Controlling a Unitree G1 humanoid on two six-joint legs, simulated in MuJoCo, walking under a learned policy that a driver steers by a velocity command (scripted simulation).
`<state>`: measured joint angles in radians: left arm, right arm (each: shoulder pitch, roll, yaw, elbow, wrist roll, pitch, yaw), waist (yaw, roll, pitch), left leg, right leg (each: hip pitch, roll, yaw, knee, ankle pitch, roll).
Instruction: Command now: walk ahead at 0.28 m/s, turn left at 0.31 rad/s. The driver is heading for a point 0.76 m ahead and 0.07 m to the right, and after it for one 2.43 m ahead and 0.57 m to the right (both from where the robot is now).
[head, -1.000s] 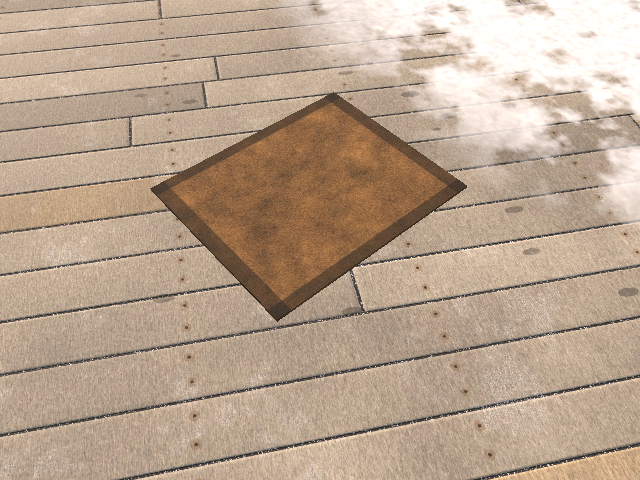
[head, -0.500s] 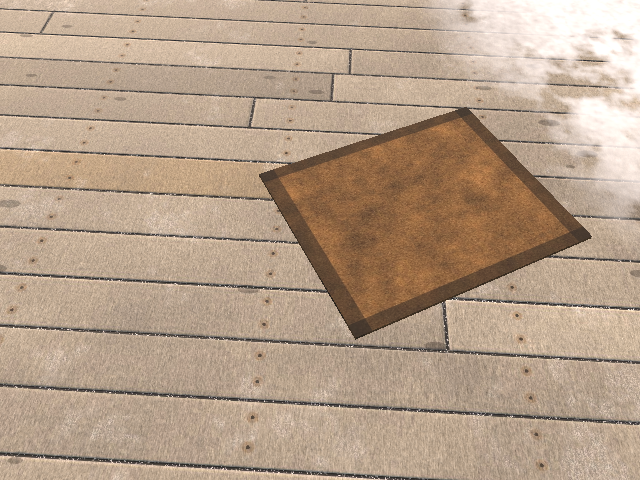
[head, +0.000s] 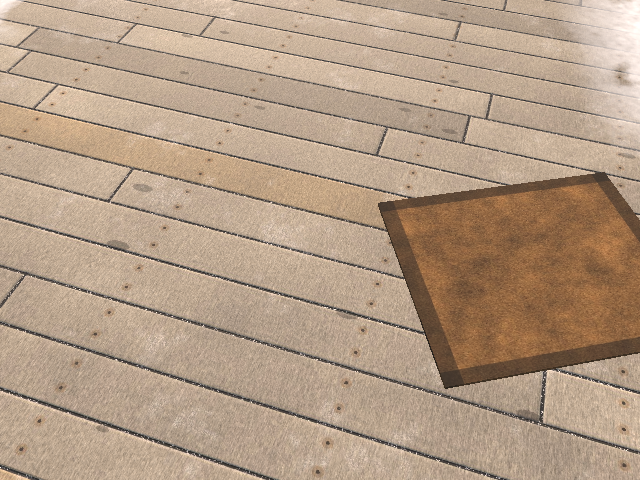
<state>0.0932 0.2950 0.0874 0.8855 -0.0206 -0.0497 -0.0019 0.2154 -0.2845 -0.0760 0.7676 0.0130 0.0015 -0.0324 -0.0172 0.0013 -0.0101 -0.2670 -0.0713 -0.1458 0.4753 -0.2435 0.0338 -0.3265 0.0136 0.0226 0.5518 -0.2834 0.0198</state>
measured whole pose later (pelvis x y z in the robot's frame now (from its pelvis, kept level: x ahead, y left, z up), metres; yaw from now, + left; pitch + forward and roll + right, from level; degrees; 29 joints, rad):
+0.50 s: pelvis +0.20 +0.04 -0.02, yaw +2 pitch +3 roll +0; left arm 0.41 0.28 0.06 0.97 -0.02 -0.06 0.00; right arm 0.03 -0.27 -0.06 0.67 0.01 -0.08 0.03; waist 0.08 -0.01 0.04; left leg -0.49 0.00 0.05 0.57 -0.12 0.05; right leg -0.06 -0.06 0.02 0.68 -0.46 0.02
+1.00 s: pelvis +0.49 +0.03 -0.02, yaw -4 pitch +3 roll +2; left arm 0.06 0.27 0.04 0.74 -0.02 -0.07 -0.06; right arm 0.36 -0.30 -0.07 0.87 0.01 -0.05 -0.01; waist -0.05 -0.02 0.02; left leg 0.10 0.01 0.14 0.36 -0.47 -0.02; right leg -0.54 0.00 -0.04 0.54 -0.06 -0.10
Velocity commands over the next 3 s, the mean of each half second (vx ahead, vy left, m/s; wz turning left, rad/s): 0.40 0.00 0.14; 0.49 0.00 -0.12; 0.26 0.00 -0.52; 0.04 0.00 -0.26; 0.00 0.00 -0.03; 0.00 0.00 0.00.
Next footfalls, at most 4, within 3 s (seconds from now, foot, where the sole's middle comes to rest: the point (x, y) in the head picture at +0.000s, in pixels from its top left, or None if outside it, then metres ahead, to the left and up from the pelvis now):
0.04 right None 0.05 -0.13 -0.78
0.46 left None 0.34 0.16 -0.78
1.00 right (357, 404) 0.66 -0.08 -0.78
1.44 left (296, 315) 0.89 0.06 -0.78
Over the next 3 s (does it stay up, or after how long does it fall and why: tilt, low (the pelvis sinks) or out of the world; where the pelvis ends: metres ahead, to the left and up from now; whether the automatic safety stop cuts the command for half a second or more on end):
stays up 0.77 -0.04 0.00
